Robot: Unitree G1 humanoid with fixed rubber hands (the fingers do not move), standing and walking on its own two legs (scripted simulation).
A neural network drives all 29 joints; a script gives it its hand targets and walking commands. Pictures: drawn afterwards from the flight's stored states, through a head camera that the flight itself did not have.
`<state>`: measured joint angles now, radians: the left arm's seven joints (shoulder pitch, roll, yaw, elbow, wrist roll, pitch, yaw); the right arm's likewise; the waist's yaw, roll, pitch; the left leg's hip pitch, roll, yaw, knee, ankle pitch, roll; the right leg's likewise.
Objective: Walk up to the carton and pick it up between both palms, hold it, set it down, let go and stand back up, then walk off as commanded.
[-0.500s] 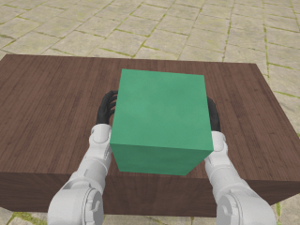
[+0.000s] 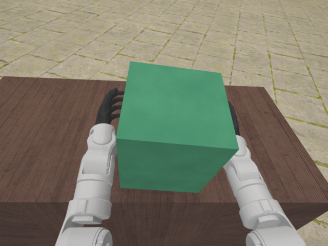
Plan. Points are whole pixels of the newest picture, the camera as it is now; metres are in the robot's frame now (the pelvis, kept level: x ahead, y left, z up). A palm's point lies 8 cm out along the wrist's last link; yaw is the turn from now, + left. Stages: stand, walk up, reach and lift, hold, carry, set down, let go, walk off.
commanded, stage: reach and lift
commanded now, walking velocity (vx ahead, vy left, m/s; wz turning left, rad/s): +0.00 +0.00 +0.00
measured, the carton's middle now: (167, 133) +0.35 -0.02 +0.11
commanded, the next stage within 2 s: hold in 1.38 s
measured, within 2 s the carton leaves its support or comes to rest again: neither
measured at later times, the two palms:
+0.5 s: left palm (106, 115) +0.36 +0.12 +0.17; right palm (236, 124) +0.34 -0.18 +0.15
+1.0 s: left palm (89, 115) +0.35 +0.16 +0.18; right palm (225, 121) +0.34 -0.14 +0.16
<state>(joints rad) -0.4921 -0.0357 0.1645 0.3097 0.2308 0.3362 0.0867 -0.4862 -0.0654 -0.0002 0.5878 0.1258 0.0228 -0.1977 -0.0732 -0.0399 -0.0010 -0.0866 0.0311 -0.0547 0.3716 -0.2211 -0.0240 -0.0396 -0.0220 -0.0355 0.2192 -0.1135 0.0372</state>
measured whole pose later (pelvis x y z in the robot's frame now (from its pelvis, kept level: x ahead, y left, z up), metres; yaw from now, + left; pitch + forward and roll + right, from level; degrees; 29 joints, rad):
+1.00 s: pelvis -0.01 +0.00 +0.00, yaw +1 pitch -7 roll -2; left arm -0.57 -0.03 0.25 0.09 0.29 0.68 -0.02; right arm -0.57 -0.05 -0.01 0.45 0.19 0.30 -0.22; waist -0.09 -0.07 0.05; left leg -0.04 0.02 -0.08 0.39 -0.22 -0.03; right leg 0.01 -0.03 -0.06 0.25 -0.13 0.04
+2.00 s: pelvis -0.02 -0.01 +0.00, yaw +0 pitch -9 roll -1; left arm -0.69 -0.03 0.30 0.16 0.34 0.76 -0.04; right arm -0.70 -0.08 -0.02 0.51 0.22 0.39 -0.22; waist -0.08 -0.06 0.03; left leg -0.01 0.03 -0.06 0.36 -0.20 -0.03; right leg 0.01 -0.02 -0.04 0.26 -0.12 0.03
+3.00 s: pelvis -0.02 -0.02 +0.00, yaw +1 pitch -7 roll -1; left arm -0.65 0.00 0.29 0.08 0.30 0.78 -0.05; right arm -0.69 -0.06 0.00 0.44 0.24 0.43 -0.24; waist -0.08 -0.06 0.00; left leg -0.04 0.05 -0.08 0.37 -0.20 -0.05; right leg 0.00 -0.01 -0.05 0.26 -0.12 0.02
